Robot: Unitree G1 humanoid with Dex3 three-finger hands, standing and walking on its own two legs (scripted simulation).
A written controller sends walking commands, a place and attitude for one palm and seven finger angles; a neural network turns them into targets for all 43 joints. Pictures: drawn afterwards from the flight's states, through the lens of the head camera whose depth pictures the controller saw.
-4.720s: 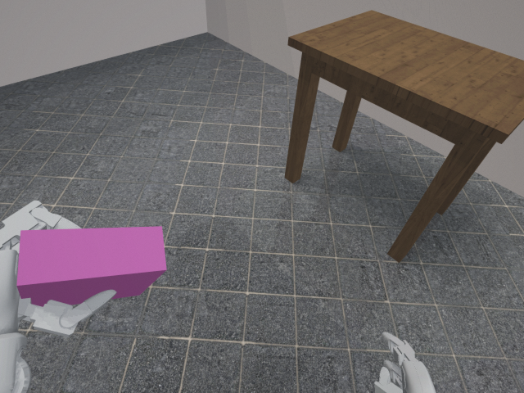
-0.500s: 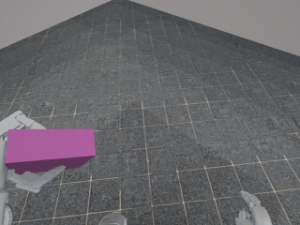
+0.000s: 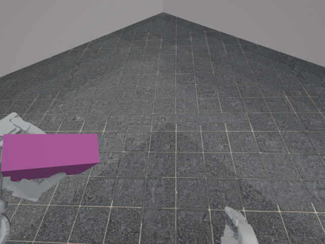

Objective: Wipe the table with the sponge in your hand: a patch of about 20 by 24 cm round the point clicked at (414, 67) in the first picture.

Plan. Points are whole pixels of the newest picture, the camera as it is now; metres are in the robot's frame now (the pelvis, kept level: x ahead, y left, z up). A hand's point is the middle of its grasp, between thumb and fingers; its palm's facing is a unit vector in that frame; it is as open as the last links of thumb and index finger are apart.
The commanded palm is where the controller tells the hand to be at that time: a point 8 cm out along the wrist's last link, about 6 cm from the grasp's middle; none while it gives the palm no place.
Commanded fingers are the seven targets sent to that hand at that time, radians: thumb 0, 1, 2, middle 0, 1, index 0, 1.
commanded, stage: walk to a spot facing it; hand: left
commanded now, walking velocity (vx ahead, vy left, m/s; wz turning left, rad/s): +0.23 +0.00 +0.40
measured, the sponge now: (64, 157) +0.22 +0.20 +0.18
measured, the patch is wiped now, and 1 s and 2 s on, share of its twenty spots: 0.00 0.00 0.00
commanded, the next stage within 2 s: turn to face it in 0.24 s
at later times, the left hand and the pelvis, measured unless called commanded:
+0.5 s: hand (26, 144) +0.24 +0.28 +0.19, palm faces +0.52 -0.73 -0.43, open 9.7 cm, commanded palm +0.19 +0.31 +0.20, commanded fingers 0.00 0.10 1.30 -1.20 -1.60 -1.20 -1.60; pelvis +0.06 +0.01 +0.01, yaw +6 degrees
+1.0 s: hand (110, 128) +0.30 +0.14 +0.17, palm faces +0.19 -0.83 -0.53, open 9.7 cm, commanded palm +0.24 +0.21 +0.20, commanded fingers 0.00 0.10 1.30 -1.20 -1.60 -1.20 -1.60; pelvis +0.04 -0.05 +0.01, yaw -8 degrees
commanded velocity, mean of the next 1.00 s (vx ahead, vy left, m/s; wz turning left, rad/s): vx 0.06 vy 0.00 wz -0.24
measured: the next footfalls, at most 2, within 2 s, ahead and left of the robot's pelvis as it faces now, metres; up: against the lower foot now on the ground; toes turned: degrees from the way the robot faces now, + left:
left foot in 0.48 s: +0.12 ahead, +0.14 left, +0.00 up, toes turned +16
right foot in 0.84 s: +0.11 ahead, -0.12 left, +0.00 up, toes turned -11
